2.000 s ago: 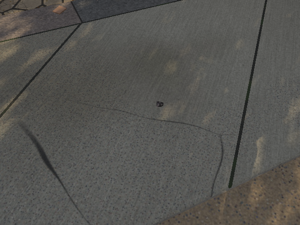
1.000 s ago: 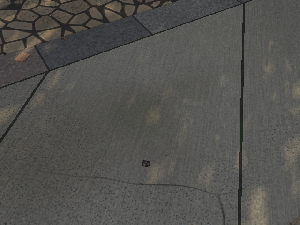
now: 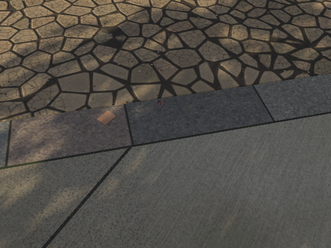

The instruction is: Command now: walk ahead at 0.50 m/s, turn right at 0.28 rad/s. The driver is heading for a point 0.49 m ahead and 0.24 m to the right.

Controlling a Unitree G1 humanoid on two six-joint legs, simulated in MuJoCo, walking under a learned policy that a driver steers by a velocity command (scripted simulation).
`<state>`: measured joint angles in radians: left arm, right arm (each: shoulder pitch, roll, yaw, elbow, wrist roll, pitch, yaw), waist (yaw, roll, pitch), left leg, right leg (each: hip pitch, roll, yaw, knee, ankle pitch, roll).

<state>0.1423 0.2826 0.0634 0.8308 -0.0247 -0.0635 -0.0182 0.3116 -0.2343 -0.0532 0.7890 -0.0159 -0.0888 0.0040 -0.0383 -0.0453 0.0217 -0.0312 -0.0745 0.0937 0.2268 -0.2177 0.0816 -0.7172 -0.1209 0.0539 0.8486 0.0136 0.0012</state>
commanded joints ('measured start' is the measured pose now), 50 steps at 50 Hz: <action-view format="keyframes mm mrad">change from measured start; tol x32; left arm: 1 -114 31 -3 -81 2 -16 -14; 12 295 284 93 -75 4 3 -17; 50 95 121 10 -153 58 98 51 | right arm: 1 -8 -169 -43 -40 3 -19 -14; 50 -157 -81 18 -65 -9 43 15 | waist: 1 -31 87 49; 13 134 -146 -445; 23 43 1 -29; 33 22 -55 -142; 35 37 371 -432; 50 37 43 -88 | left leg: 1 -59 255 -15 -134 319 80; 10 187 309 83 364 1105 6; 11 19 268 95 616 948 -31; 13 -669 -26 -149 1220 -382 -109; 14 -776 49 -229 1236 -304 -77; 31 -397 66 -144 257 286 -103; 35 323 518 -640 273 874 245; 38 36 400 -513 165 359 161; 45 -231 279 -255 119 497 140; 50 -383 148 -187 156 -209 -30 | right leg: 1 54 27 -43 -171 161 -5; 10 311 193 -170 -271 -129 -142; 13 1186 -214 801 -481 -305 -479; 22 410 15 213 -634 81 -300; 33 546 87 238 -201 152 -100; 35 166 253 124 349 -721 18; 37 57 169 134 492 -630 46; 50 600 -16 111 -419 -112 -40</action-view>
